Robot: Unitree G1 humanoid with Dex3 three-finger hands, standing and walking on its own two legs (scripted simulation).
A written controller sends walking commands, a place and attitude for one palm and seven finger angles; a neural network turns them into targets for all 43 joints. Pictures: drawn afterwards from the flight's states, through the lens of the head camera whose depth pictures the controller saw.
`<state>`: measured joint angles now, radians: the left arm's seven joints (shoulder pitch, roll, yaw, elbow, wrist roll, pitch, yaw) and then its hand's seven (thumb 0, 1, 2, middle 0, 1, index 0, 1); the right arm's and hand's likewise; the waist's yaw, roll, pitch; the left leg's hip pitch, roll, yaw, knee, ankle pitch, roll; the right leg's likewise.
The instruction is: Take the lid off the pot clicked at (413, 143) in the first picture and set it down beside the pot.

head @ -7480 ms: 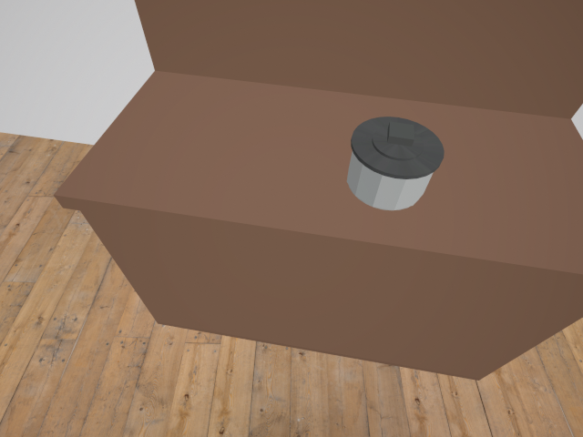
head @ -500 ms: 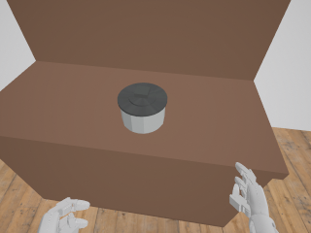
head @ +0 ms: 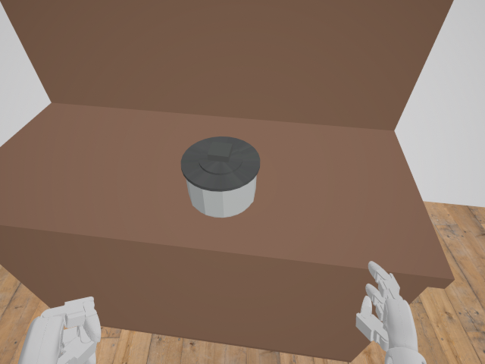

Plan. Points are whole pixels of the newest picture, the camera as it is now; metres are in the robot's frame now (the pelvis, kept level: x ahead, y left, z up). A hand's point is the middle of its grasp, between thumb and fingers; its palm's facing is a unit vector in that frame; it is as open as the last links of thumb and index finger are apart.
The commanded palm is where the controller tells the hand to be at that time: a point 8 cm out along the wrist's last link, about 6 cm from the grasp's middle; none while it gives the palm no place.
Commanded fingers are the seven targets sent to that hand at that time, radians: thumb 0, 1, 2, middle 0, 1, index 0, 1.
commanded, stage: raise the hand higher, near the body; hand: left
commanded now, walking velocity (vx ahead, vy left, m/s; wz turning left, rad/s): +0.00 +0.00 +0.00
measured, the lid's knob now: (220, 151) +0.51 +0.11 +0.08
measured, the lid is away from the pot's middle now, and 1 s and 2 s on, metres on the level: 0.00 0.00 0.00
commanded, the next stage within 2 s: reach forward and open the fingers in 0.56 s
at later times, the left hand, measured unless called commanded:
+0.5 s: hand (84, 302) +0.17 +0.23 +0.09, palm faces +0.31 -0.86 -0.40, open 3.1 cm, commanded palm +0.12 +0.27 +0.12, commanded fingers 0.00 0.90 0.90 -1.30 -1.50 -1.30 -1.50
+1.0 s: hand (63, 294) +0.17 +0.26 +0.10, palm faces -0.13 -0.08 -0.99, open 3.1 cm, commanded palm +0.17 +0.26 +0.16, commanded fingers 0.00 0.31 1.24 -1.10 -0.86 -1.10 -0.86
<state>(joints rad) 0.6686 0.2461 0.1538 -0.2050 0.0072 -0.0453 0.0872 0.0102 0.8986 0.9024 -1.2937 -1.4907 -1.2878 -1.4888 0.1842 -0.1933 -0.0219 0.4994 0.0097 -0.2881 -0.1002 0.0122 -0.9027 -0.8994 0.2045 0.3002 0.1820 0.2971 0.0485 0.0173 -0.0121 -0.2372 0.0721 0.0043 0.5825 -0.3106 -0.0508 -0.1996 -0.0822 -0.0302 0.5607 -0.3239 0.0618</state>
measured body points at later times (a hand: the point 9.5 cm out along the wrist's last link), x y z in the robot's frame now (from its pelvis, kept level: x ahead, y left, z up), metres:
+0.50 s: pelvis +0.00 +0.00 +0.00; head -0.02 -0.01 +0.45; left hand +0.14 +0.28 +0.12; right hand +0.22 -0.22 -0.02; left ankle +0.00 +0.15 -0.73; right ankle -0.02 -0.16 -0.73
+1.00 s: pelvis -0.02 -0.01 +0.00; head -0.03 -0.04 +0.45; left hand +0.17 +0.26 +0.15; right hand +0.23 -0.24 -0.02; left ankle +0.00 +0.15 -0.73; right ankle -0.02 -0.16 -0.73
